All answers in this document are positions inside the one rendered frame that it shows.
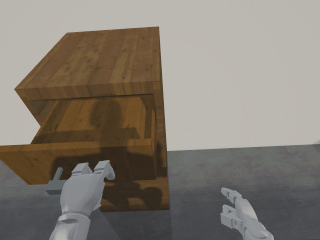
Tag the robot right forearm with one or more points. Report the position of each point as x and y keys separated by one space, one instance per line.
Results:
x=254 y=230

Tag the cabinet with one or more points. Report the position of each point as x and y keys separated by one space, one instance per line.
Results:
x=107 y=63

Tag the robot left hand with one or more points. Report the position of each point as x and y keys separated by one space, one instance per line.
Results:
x=82 y=192

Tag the handle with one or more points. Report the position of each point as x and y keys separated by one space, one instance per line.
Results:
x=55 y=186

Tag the robot right hand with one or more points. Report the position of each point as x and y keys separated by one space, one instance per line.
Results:
x=235 y=217

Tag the robot left forearm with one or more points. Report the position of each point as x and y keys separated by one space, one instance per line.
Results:
x=71 y=226

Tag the drawer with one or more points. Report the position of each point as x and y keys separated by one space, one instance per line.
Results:
x=118 y=128

